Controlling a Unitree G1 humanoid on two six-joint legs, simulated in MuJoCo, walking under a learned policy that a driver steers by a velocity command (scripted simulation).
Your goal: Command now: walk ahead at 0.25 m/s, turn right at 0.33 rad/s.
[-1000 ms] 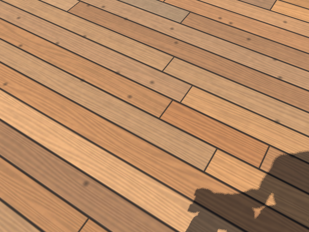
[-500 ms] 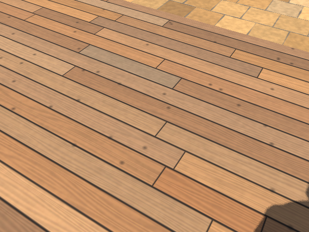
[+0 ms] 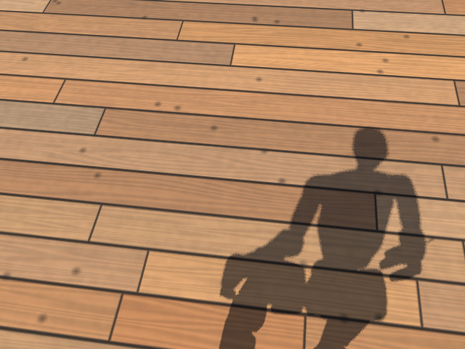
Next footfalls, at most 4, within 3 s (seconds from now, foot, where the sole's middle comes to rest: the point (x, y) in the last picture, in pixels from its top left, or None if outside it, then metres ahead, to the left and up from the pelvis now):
0.24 left None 0.30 0.08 -0.77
0.56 right None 0.18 -0.11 -0.77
2.50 left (209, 308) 0.52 0.13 -0.77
2.98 right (266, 174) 0.98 -0.05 -0.77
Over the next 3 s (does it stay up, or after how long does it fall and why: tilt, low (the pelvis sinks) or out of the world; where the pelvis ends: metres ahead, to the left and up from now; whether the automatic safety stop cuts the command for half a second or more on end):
stays up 0.78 0.03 -0.03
